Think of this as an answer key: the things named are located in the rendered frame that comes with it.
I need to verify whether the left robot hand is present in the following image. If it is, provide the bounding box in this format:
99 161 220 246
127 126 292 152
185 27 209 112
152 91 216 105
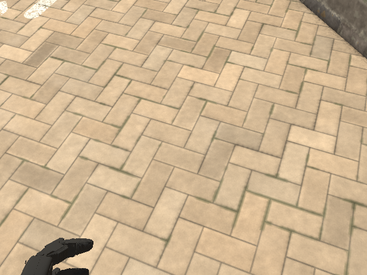
21 238 93 275

